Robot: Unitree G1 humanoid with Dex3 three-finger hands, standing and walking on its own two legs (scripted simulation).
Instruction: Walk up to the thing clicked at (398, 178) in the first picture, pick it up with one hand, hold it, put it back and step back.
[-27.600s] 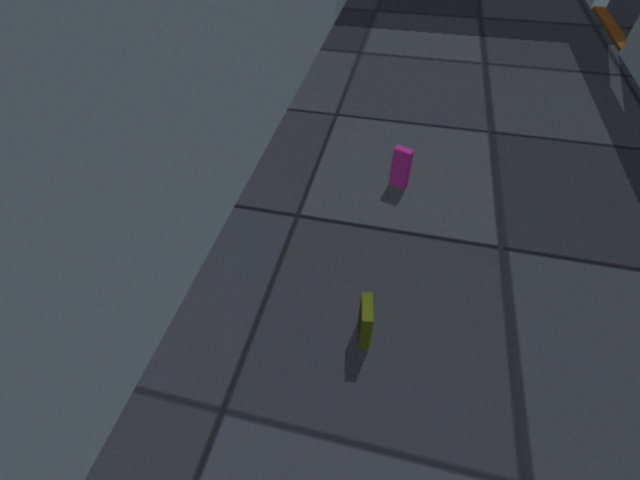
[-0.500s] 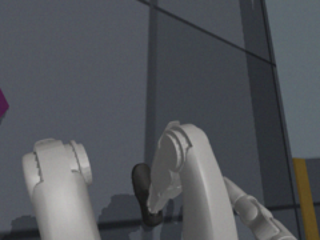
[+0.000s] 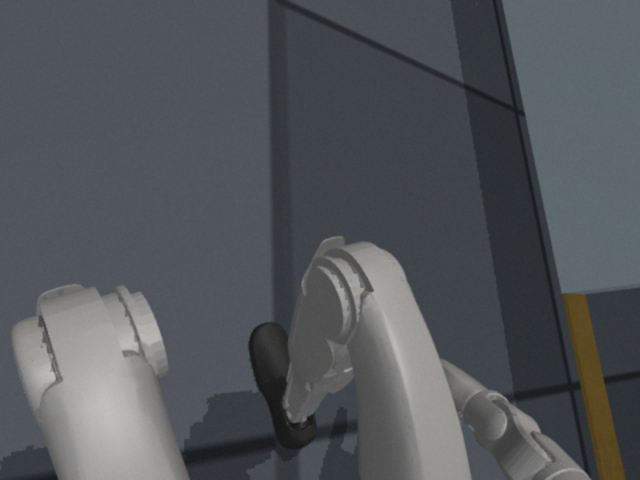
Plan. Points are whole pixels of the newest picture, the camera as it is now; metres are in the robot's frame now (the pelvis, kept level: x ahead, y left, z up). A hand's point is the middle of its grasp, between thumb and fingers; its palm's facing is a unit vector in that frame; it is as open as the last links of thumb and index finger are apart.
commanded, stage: close in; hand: left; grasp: from the side
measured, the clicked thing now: out of the picture +0.46 +0.32 -0.18
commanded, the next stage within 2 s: rest palm in 0.16 s
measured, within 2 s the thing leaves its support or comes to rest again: neither
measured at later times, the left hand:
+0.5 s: hand out of the picture +0.41 +0.32 -0.16, palm faces +0.50 -0.87 -0.01, open 17.0 cm
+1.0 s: hand out of the picture +0.43 +0.32 -0.17, palm faces +0.52 -0.85 -0.02, open 13.5 cm
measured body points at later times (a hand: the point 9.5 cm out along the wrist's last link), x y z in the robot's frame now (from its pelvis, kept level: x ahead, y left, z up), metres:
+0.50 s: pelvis +0.00 +0.00 +0.00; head +0.22 +0.18 +0.34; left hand +0.38 +0.36 -0.16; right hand +0.18 -0.25 -0.04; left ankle +0.08 +0.12 -0.25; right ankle +0.15 -0.12 -0.25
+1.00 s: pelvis +0.00 +0.00 +0.00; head +0.23 +0.18 +0.34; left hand +0.40 +0.37 -0.16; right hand +0.17 -0.25 -0.04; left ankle +0.08 +0.12 -0.25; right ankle +0.15 -0.12 -0.25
